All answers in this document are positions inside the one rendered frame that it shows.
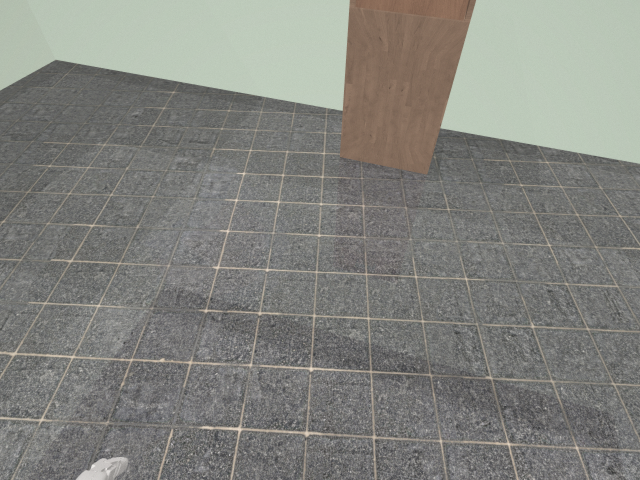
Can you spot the robot left hand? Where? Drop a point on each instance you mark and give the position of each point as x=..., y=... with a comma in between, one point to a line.
x=105, y=469

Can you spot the cabinet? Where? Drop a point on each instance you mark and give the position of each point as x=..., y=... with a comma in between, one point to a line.
x=399, y=73

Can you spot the drawer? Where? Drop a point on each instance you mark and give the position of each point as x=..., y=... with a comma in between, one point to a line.
x=450, y=9

